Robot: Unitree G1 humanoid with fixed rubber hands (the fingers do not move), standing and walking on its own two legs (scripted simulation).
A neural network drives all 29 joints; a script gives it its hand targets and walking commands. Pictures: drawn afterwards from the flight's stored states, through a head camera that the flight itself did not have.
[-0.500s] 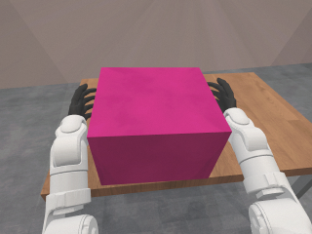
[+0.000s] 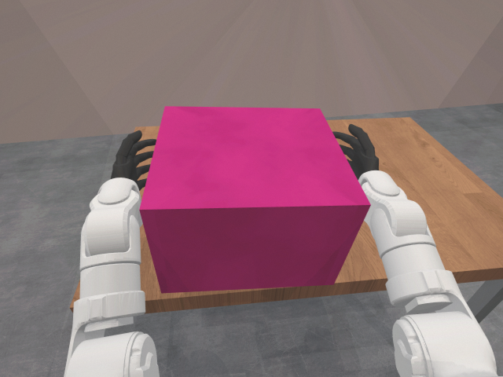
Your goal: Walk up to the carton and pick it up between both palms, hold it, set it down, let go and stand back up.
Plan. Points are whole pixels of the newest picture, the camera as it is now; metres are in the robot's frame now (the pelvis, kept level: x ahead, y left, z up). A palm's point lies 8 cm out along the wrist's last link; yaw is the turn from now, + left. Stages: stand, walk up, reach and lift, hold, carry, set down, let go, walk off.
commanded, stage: hold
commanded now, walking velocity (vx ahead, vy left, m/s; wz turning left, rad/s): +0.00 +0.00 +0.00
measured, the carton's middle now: (247, 193) +0.37 +0.01 +0.15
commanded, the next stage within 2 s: set down in 0.02 s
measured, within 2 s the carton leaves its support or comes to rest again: neither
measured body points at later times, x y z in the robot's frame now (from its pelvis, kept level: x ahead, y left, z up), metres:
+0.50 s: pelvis +0.02 -0.01 +0.00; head -0.02 +0.01 +0.45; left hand +0.39 +0.20 +0.17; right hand +0.41 -0.17 +0.16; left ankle +0.03 +0.11 -0.75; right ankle +0.01 -0.11 -0.75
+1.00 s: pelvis +0.03 -0.02 +0.00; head +0.01 -0.01 +0.45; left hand +0.40 +0.20 +0.15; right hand +0.44 -0.17 +0.15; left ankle +0.03 +0.11 -0.75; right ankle +0.01 -0.11 -0.75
